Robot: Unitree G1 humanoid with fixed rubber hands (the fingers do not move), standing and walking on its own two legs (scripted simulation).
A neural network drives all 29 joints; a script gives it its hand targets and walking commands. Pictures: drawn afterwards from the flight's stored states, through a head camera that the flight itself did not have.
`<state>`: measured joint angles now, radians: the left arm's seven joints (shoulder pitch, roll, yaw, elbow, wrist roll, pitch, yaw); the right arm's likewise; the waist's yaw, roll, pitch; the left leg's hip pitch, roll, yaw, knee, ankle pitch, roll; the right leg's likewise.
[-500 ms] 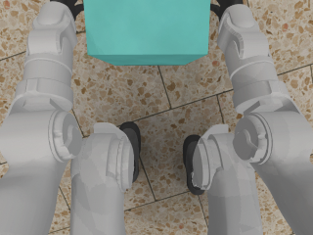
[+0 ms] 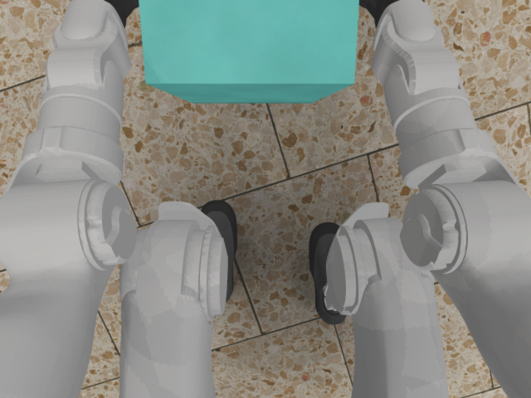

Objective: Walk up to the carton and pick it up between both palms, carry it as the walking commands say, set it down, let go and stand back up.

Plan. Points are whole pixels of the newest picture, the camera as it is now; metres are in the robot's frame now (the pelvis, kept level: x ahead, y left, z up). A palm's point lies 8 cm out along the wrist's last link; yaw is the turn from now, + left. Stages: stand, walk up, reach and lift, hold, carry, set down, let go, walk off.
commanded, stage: set down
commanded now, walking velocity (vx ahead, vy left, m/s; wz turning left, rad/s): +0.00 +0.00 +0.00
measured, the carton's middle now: (251, 16) +0.55 +0.07 -0.24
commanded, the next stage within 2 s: let go in 1.80 s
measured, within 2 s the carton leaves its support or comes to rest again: neither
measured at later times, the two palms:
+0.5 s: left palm (72, 5) +0.53 +0.26 -0.16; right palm (420, 6) +0.55 -0.12 -0.16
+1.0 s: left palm out of the picture +0.54 +0.27 -0.02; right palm out of the picture +0.56 -0.12 -0.02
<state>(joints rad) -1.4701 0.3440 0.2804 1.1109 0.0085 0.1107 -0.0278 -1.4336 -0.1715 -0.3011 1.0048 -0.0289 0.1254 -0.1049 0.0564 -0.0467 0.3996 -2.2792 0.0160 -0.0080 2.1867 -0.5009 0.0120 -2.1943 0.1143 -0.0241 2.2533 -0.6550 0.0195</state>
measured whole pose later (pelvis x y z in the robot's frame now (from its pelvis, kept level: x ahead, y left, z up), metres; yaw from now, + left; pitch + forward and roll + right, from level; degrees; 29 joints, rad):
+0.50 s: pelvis +0.00 +0.00 +0.00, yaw +0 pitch +36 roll -1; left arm -1.46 0.46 0.14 1.22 -0.21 0.03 0.04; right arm -1.42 -0.30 -0.09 1.07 0.20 0.08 -0.14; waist 0.04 -0.02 0.37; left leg -2.31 0.01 0.00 2.16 -0.48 0.02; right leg -2.22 0.11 -0.01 2.23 -0.64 0.03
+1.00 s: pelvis +0.01 +0.01 +0.09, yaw +1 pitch +44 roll -3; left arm -1.29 0.41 0.23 1.00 -0.10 0.14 0.01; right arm -1.25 -0.25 -0.21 0.89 0.10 0.17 -0.14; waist 0.03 -0.02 0.07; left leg -2.16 -0.02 -0.02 1.86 -0.47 0.02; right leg -2.07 0.08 -0.01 1.91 -0.61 0.02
